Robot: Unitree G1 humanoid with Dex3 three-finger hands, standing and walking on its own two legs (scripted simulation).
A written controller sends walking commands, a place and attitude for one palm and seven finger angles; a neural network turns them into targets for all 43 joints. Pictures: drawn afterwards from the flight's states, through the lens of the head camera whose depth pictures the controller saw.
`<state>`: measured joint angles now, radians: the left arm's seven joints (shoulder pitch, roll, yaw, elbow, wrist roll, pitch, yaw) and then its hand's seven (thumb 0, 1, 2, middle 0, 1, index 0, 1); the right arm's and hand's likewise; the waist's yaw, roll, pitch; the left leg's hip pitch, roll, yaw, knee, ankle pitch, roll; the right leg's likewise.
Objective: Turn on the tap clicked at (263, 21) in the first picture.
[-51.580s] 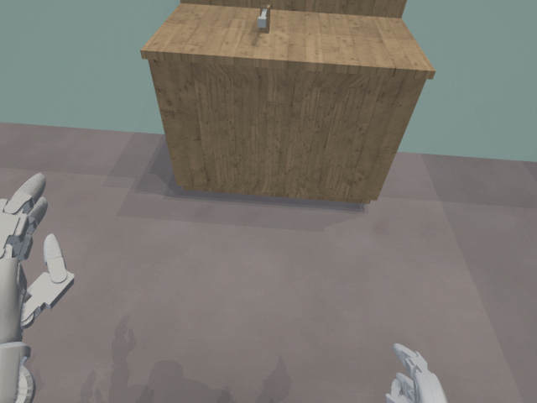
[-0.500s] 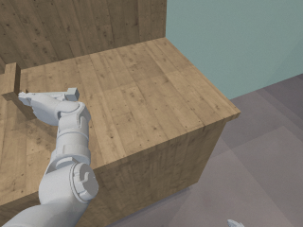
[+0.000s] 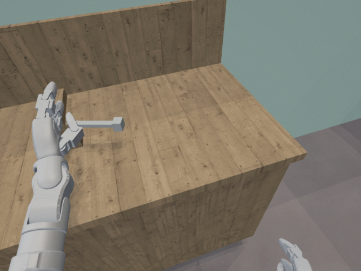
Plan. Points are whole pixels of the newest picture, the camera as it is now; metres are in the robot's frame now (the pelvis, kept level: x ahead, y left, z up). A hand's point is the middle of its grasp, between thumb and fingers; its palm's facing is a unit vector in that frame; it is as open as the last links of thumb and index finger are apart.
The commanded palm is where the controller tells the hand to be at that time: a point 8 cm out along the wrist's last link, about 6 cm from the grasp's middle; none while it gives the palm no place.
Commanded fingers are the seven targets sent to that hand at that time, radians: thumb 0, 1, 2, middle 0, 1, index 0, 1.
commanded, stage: draw the hand back beside the body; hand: left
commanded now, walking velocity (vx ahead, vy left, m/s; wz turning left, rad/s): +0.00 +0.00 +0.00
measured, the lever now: (118, 124) +0.46 +0.20 +0.08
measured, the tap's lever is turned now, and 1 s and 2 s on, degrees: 69 69 69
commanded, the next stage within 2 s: step back with the hand held close in 1.02 s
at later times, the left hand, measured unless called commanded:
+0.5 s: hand (48, 160) +0.27 +0.26 +0.17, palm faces +0.36 -0.90 -0.27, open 7.5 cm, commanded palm +0.22 +0.30 +0.17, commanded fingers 0.00 0.90 0.90 -0.20 -0.30 -0.20 -0.30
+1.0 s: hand (29, 181) +0.22 +0.28 +0.17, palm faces +0.41 -0.85 -0.32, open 7.4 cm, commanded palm +0.18 +0.31 +0.17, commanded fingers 0.00 0.90 0.90 -0.20 -0.30 -0.20 -0.30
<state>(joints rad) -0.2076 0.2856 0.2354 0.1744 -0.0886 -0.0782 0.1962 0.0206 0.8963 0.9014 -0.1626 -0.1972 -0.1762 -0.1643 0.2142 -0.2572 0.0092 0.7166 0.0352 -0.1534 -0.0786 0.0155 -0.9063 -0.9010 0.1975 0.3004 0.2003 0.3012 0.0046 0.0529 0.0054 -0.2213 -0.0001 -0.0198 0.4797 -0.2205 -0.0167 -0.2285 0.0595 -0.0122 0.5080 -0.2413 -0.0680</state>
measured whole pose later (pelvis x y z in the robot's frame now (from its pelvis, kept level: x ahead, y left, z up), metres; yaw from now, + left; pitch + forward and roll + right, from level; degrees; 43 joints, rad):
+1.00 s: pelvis +0.02 +0.03 +0.01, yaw +1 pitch -6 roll +0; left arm 0.38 0.32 0.26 -0.37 -0.07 -0.10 0.09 0.01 0.89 0.90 -0.20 -0.30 -0.21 -0.30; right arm 0.15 -0.21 0.03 0.67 -0.01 -0.10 -0.06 0.02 -0.90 -0.90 0.20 0.30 0.20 0.30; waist 0.08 0.05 0.05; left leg -0.06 -0.03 -0.03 0.36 -0.20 0.02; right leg -0.03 0.03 -0.01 0.33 -0.20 -0.03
